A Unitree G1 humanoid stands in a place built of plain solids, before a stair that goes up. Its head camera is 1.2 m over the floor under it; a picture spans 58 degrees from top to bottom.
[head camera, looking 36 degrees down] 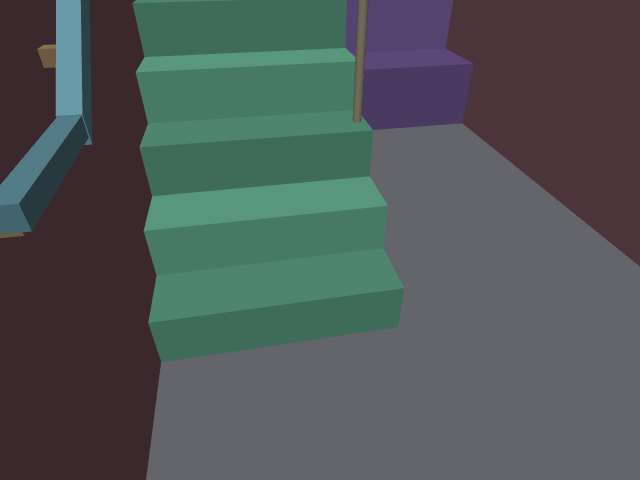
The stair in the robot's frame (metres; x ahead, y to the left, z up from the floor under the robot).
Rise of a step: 0.19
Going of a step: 0.23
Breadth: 0.84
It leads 11 degrees to the left of straight ahead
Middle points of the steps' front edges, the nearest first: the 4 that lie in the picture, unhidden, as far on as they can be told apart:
1.02 0.12 0.19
1.25 0.17 0.38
1.48 0.21 0.58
1.71 0.26 0.77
